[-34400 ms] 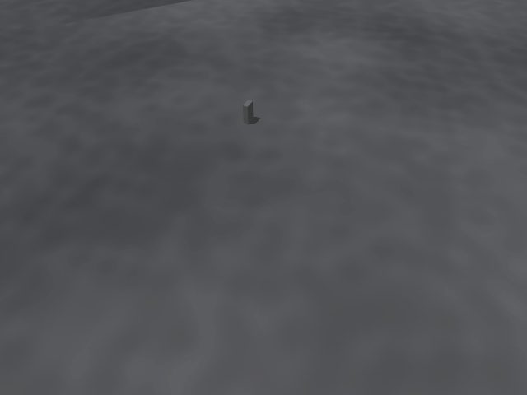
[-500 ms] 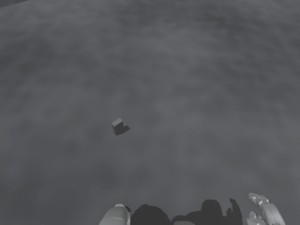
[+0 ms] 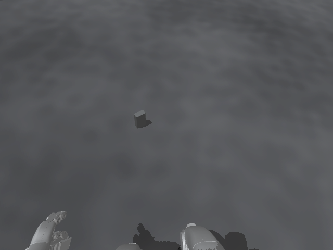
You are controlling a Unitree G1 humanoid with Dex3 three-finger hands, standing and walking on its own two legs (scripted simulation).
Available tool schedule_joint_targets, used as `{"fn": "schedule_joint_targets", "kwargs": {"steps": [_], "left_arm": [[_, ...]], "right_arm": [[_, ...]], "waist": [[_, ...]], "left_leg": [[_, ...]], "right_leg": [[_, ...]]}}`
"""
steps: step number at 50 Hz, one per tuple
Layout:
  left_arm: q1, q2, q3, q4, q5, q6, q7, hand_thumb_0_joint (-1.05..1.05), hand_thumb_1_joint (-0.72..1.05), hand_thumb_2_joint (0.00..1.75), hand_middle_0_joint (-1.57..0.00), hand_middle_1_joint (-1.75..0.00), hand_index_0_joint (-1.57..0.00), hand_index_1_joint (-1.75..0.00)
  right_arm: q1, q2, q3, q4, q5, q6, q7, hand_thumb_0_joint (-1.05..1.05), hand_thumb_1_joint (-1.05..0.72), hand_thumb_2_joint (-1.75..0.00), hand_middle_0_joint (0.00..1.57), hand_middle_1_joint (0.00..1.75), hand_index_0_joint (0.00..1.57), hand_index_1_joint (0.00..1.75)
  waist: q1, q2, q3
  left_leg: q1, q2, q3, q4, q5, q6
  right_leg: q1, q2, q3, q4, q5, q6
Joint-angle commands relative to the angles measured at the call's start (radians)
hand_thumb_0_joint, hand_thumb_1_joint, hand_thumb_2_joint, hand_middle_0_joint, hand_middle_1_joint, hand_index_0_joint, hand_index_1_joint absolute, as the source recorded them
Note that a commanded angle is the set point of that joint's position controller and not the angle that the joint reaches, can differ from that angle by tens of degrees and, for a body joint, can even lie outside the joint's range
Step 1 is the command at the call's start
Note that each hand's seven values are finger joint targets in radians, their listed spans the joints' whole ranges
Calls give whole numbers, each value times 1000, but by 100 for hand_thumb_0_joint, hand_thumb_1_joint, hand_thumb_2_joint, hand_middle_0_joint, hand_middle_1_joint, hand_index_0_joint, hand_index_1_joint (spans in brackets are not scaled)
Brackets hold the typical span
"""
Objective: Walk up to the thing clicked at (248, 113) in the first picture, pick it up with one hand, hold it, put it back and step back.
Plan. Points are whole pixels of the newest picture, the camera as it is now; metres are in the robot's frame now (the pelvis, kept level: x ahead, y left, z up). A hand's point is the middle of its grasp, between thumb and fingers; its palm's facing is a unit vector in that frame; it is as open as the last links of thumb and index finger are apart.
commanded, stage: step back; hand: left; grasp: from the side
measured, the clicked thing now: (140, 119) +0.94 +0.13 -0.69
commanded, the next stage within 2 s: stand in 1.44 s
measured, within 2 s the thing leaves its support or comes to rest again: neither
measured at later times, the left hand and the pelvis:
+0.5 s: hand out of the picture -0.09 +0.22 -0.13, palm faces -0.03 -0.90 -0.43, open 7.4 cm; pelvis -0.14 -0.06 +0.00, yaw -3 degrees
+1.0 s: hand out of the picture -0.05 +0.19 -0.13, palm faces +0.03 -0.92 -0.39, open 7.4 cm; pelvis -0.13 -0.07 +0.01, yaw +1 degrees
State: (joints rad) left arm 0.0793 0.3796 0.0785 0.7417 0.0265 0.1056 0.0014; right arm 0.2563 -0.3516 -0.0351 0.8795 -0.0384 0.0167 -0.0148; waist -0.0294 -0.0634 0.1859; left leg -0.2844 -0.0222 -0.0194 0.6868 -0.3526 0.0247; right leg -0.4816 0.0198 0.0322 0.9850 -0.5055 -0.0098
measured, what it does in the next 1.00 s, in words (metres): walks backwards: right foot, then left foot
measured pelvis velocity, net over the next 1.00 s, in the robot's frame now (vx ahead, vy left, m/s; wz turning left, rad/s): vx -0.13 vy -0.07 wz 0.01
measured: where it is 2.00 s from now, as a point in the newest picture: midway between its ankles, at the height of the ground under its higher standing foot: outside the picture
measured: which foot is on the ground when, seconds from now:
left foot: down 0.00-0.30, up 0.32-0.56, down 0.58-0.90, up 0.92-1.00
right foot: up 0.00-0.26, down 0.28-1.00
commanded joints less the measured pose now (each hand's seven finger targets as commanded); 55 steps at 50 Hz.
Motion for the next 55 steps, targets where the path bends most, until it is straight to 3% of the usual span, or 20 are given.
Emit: {"fn": "schedule_joint_targets", "kwargs": {"steps": [1,9,13,14,15,16,17,20,26,29,30,32,34,38,43,45,46,47,50,55], "left_arm": [[42,196,71,-60,-13,-23,9,0,90,90,-20,-30,-20,-30],[83,177,47,-24,-1,-62,0,0,90,90,-20,-30,-20,-30],[251,179,52,100,1,-95,-4,0,90,90,-20,-30,-20,-30],[242,227,70,110,14,-102,-1,0,90,90,-20,-30,-20,-30],[247,320,93,92,27,-105,0,0,90,90,-20,-30,-20,-30],[149,405,103,48,30,-102,2,0,90,90,-20,-30,-20,-30],[43,403,97,28,26,-103,7,0,90,90,-20,-30,-20,-30],[3,264,61,41,21,-121,17,0,90,90,-20,-30,-20,-30],[135,286,76,89,27,-135,8,0,90,90,-20,-30,-20,-30],[106,280,53,89,12,-120,1,0,90,90,-20,-30,-20,-30],[120,232,33,87,11,-118,2,0,90,90,-20,-30,-20,-30],[59,175,17,79,-14,-122,7,0,90,90,-20,-30,-20,-30],[31,269,43,88,-4,-133,7,0,90,90,-20,-30,-20,-30],[94,207,32,129,-10,-151,-9,0,90,90,-20,-30,-20,-30],[204,199,41,206,-4,-168,14,0,90,90,-20,-30,-20,-30],[200,328,71,187,14,-174,25,0,90,90,-20,-30,-20,-30],[103,342,71,162,13,-172,20,0,90,90,-20,-30,-20,-30],[68,326,67,149,13,-173,17,0,90,90,-20,-30,-20,-30],[58,259,47,161,3,-185,20,0,90,90,-20,-30,-20,-30],[32,254,41,169,-3,-178,17,0,90,90,-20,-30,-20,-30]], "right_arm": [[-93,-309,-81,-126,-13,-42,-47,0,-90,-90,20,30,20,30],[-45,-296,-90,-131,-5,-26,-29,0,-90,-90,20,30,20,30],[-124,-322,-90,-141,-3,6,-15,0,-90,-90,20,30,20,30],[-113,-263,-74,-141,2,11,-11,0,-90,-90,20,30,20,30],[-119,-193,-53,-172,9,7,-13,0,-90,-90,20,30,20,30],[-181,-226,-72,-180,9,7,-29,0,-90,-90,20,30,20,30],[-176,-275,-91,-146,13,7,-29,0,-90,-90,20,30,20,30],[-110,-238,-67,-79,33,-1,-13,0,-90,-90,20,30,20,30],[-123,-220,-61,-52,5,-33,12,0,-90,-90,20,30,20,30],[-45,-214,-73,-1,5,-51,18,0,-90,-90,20,30,20,30],[-13,-234,-87,16,-2,-56,16,0,-90,-90,20,30,20,30],[28,-376,-113,21,-8,-62,12,0,-90,-90,20,30,20,30],[-28,-366,-116,7,-3,-58,20,0,-90,-90,20,30,20,30],[-30,-269,-87,15,-1,-69,20,0,-90,-90,20,30,20,30],[-112,-188,-53,-7,23,-34,20,0,-90,-90,20,30,20,30],[-73,-137,-37,-16,21,-28,5,0,-90,-90,20,30,20,30],[-40,-216,-61,18,10,-19,-2,0,-90,-90,20,30,20,30],[-15,-239,-70,35,12,-21,0,0,-90,-90,20,30,20,30],[-6,-207,-57,71,16,-26,9,0,-90,-90,20,30,20,30],[-21,-181,-48,78,11,-31,14,0,-90,-90,20,30,20,30]], "waist": [[61,140,-200],[0,288,-258],[71,268,-316],[66,145,-286],[77,-126,-232],[109,-144,-189],[77,-157,-111],[22,-57,-71],[106,-164,-119],[54,-122,-154],[38,-49,-183],[-5,253,-166],[11,165,-53],[25,215,-94],[107,156,-186],[109,-80,-201],[78,-14,-140],[60,-11,-101],[51,-17,-115],[51,-110,-163]], "left_leg": [[-2,285,-239,-224,646,206],[190,266,-176,-195,367,213],[22,214,-98,-58,158,143],[-118,144,-58,58,61,89],[-367,8,-32,204,-179,20],[-275,-9,-133,325,-260,-26],[-165,29,-166,405,-219,-26],[-216,-48,-123,419,-64,-25],[-214,3,-38,44,-180,-45],[61,-19,25,-279,-65,-15],[203,0,-54,-304,-4,10],[221,323,-601,-463,-356,171],[27,357,-565,-472,-384,248],[75,220,-307,-372,33,152],[-146,118,-125,-116,53,57],[-296,-43,-91,175,-226,-7],[-218,18,-124,256,-241,-11],[-200,39,-127,262,-221,-12],[-186,37,-145,212,-107,-9],[-53,45,-3,-3,-63,-26]], "right_leg": [[-21,71,188,369,-30,-4],[32,-8,50,-112,-21,43],[323,7,-41,-572,177,-3],[380,-26,88,-575,168,-25],[381,-220,428,-617,86,-89],[101,-406,579,-678,-17,-247],[-98,-436,604,-723,-115,-271],[68,-224,226,-573,196,-158],[288,-253,284,-602,-111,-178],[198,-232,201,-512,18,-141],[109,-194,146,-401,108,-100],[-159,-16,-67,-112,-62,-9],[-62,-80,28,-30,-62,-23],[38,-58,-39,-218,61,-10],[463,-23,-41,-541,280,-18],[442,-381,481,-748,-37,-141],[267,-446,534,-772,-215,-211],[226,-428,506,-759,-195,-233],[280,-298,259,-682,188,-149],[268,-275,103,-575,542,-142]]}}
